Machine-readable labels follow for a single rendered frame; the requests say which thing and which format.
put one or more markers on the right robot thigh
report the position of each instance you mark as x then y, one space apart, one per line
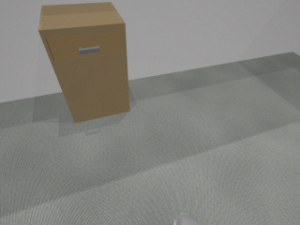
185 220

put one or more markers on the cabinet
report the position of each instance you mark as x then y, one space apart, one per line
93 86

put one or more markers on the drawer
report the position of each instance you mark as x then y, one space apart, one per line
64 48

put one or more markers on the handle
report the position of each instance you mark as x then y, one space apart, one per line
89 50

